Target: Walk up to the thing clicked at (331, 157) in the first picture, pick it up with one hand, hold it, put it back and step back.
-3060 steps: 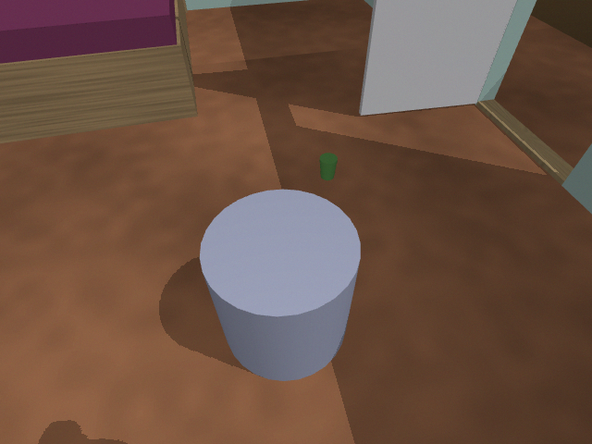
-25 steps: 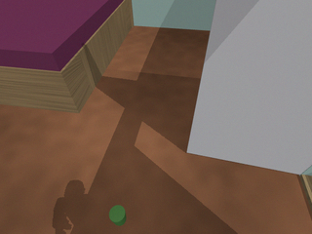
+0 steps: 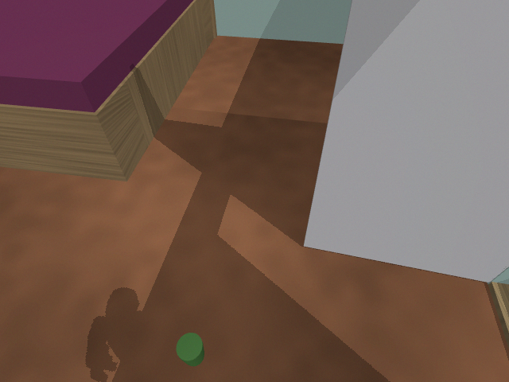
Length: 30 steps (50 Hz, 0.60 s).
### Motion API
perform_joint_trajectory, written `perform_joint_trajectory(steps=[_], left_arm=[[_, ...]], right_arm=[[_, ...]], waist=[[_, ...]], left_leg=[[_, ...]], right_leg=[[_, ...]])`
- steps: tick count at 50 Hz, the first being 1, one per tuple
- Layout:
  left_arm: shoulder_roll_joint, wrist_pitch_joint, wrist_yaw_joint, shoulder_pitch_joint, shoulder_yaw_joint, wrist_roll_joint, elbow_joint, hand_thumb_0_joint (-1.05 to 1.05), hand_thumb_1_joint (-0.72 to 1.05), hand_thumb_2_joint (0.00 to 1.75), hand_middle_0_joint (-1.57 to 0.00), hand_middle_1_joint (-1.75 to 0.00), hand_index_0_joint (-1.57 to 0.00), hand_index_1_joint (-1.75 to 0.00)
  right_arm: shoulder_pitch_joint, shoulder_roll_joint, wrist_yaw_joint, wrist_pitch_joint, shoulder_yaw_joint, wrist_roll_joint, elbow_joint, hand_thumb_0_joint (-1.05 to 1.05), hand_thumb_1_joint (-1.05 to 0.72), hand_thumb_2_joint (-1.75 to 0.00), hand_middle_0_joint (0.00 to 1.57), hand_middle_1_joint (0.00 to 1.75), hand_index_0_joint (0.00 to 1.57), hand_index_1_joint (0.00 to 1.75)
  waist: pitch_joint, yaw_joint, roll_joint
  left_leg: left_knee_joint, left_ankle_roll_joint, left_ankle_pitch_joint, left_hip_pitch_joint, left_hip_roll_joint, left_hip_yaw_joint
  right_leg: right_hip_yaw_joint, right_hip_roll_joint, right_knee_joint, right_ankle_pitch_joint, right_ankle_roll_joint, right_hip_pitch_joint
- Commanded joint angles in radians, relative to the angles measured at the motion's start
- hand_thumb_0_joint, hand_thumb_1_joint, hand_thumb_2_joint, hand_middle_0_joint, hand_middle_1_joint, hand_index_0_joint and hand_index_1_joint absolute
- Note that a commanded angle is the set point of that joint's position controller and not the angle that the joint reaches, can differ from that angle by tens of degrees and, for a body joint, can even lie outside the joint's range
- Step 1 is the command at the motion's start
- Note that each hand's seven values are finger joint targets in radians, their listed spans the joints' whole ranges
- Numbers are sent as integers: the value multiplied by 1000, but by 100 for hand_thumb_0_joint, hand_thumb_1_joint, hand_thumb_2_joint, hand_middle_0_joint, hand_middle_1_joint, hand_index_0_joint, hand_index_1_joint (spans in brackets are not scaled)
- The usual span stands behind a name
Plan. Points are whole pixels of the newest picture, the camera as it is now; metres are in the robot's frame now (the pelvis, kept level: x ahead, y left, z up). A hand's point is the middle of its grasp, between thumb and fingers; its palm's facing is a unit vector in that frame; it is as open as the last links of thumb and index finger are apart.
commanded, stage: stand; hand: left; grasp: from above
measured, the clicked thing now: (192, 351) +0.38 +0.25 -0.72
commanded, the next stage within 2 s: step back in 0.10 s
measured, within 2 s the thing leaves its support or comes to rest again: neither
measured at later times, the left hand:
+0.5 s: hand out of the picture +0.07 +0.30 -0.18, palm faces -0.03 -0.92 -0.39, open 7.4 cm
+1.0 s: hand out of the picture -0.05 +0.29 -0.17, palm faces -0.11 -0.91 -0.40, open 7.3 cm
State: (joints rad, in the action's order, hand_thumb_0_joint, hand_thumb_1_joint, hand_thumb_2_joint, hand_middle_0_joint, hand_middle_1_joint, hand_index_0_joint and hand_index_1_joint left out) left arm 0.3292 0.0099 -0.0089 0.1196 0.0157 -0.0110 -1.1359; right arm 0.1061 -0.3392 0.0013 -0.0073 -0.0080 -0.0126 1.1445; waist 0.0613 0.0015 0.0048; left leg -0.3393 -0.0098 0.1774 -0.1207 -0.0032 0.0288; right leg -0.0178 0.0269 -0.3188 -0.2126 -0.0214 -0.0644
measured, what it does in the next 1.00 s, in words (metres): walks backwards: left foot, then right foot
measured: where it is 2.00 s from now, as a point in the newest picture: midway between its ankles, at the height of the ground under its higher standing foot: outside the picture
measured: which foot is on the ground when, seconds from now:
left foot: down 0.00-0.32, up 0.34-0.48, down 0.50-0.98, up 1.00-1.00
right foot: down 0.00-0.50, up 0.52-0.94, down 0.96-1.00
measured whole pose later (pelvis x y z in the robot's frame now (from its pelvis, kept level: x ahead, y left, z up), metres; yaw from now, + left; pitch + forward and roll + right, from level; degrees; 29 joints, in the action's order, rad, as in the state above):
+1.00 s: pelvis -0.17 +0.03 -0.03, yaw -5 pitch -3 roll -2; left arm 0.37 -0.04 0.00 0.17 0.08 -0.03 -0.86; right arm 0.12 -0.39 0.01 0.04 -0.05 -0.01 0.85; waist 0.18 0.02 0.04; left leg -0.73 0.01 0.30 -0.43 -0.05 -0.02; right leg 0.02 -0.05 -0.67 -0.38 0.01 -0.25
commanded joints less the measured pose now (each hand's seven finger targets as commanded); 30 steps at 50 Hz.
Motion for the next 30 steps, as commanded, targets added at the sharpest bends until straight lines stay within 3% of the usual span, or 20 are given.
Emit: perform_joint_trajectory(steps=[1,4,5,8,10,12,14,15,16,17,19,21,22,23,24,25,26,27,28,30], left_arm=[[210,17,-10,-35,44,-2,61,0,90,90,-20,-30,-20,-30],[206,16,-9,-25,41,-1,55,0,90,90,-20,-30,-20,-30],[284,8,-16,-33,81,18,78,0,90,90,-20,-30,-20,-30],[255,2,-22,-19,86,20,123,0,90,90,-20,-30,-20,-30],[244,-5,-20,-9,86,17,148,0,90,90,-20,-30,-20,-30],[254,-12,-21,-30,88,11,175,0,90,90,-20,-30,-20,-30],[289,-16,-19,-23,97,7,196,0,90,90,-20,-30,-20,-30],[318,-18,-20,-35,104,2,212,0,90,90,-20,-30,-20,-30],[341,-16,-23,-59,111,-8,237,0,90,90,-20,-30,-20,-30],[357,-13,-26,-77,117,-23,264,0,90,90,-20,-30,-20,-30],[334,-12,-31,-149,114,-26,297,0,90,90,-20,-30,-20,-30],[319,-14,-32,-148,109,-32,320,0,90,90,-20,-30,-20,-30],[311,-20,-30,-133,105,-27,325,0,90,90,-20,-30,-20,-30],[304,-30,-26,-130,103,-15,334,0,90,90,-20,-30,-20,-30],[274,-42,-22,-98,97,-6,340,0,90,90,-20,-30,-20,-30],[207,-50,-22,-61,86,5,355,0,90,90,-20,-30,-20,-30],[213,-56,-33,-54,89,2,347,0,90,90,-20,-30,-20,-30],[232,-57,-47,-56,90,-4,343,0,90,90,-20,-30,-20,-30],[246,-58,-51,-82,96,-5,337,0,90,90,-20,-30,-20,-30],[247,-55,-42,-4,97,12,314,0,90,90,-20,-30,-20,-30]], right_arm=[[-37,-203,16,-21,-33,-1,-58,0,-90,-90,20,30,20,30],[-39,-203,16,-22,-31,1,-58,0,-90,-90,20,30,20,30],[-74,-260,9,-3,-51,9,-77,0,-90,-90,20,30,20,30],[-38,-252,5,11,-60,24,-108,0,-90,-90,20,30,20,30],[-53,-254,2,19,-70,24,-138,0,-90,-90,20,30,20,30],[-60,-255,2,31,-77,22,-161,0,-90,-90,20,30,20,30],[-64,-240,1,40,-76,21,-185,0,-90,-90,20,30,20,30],[-53,-225,-1,47,-75,19,-192,0,-90,-90,20,30,20,30],[-37,-211,-3,56,-77,15,-204,0,-90,-90,20,30,20,30],[0,-224,-6,63,-83,9,-216,0,-90,-90,20,30,20,30],[62,-235,-12,60,-94,25,-217,0,-90,-90,20,30,20,30],[93,-236,-11,46,-93,22,-222,0,-90,-90,20,30,20,30],[101,-226,-10,39,-92,13,-218,0,-90,-90,20,30,20,30],[129,-221,-8,30,-96,2,-210,0,-90,-90,20,30,20,30],[120,-238,-2,23,-107,-16,-216,0,-90,-90,20,30,20,30],[110,-320,3,15,-126,-42,-241,0,-90,-90,20,30,20,30],[102,-382,3,11,-133,-28,-254,0,-90,-90,20,30,20,30],[90,-414,5,13,-139,-20,-274,0,-90,-90,20,30,20,30],[45,-361,13,13,-131,-20,-279,0,-90,-90,20,30,20,30],[-28,-289,30,9,-108,-24,-299,0,-90,-90,20,30,20,30]], waist=[[-85,-1,-1],[-77,-4,4],[18,3,-14],[-100,14,9],[-150,7,26],[-143,12,17],[-130,-3,-51],[-115,-5,-123],[-96,-6,-204],[-84,4,-215],[-89,45,-191],[-103,37,-213],[-110,30,-201],[-115,45,-159],[-105,38,-32],[-95,20,209],[-111,23,178],[-130,50,210],[-100,37,137],[-80,-27,128]], left_leg=[[31,31,-203,28,-118,77],[36,29,-206,27,-115,80],[-59,49,-356,-48,-102,85],[-114,90,-453,-42,-123,85],[-163,109,-426,-26,-124,88],[-221,111,-322,-88,-96,81],[-351,84,-180,-117,-23,45],[-469,54,-31,-141,42,1],[-613,43,290,-197,95,0],[-711,48,398,-210,67,58],[-716,58,378,-218,43,94],[-536,50,309,-213,20,40],[-363,43,244,-203,15,7],[-186,36,98,-151,29,-30],[-82,41,-140,-82,-12,40],[-37,91,-431,11,-213,332],[-79,192,-655,15,-310,399],[-41,237,-598,-38,-369,483],[-40,237,-494,-61,-338,415],[-103,188,-486,1,-233,244]], right_leg=[[75,110,48,178,34,-3],[71,107,50,176,31,-4],[77,90,-41,325,44,-81],[46,73,-152,340,63,-40],[50,67,-193,306,81,-71],[84,89,-205,284,112,-95],[174,174,-146,313,177,-149],[258,259,-81,341,233,-177],[329,348,-45,384,301,-196],[361,392,-43,381,334,-245],[258,326,-118,388,289,-238],[211,273,-174,371,221,-189],[189,236,-225,355,189,-136],[153,200,-303,323,155,-130],[105,117,-414,201,112,-192],[65,-48,-614,-170,63,-385],[156,-137,-725,-445,54,-445],[247,-154,-817,-502,48,-433],[275,-139,-879,-442,56,-435],[251,-123,-915,-312,44,-493]])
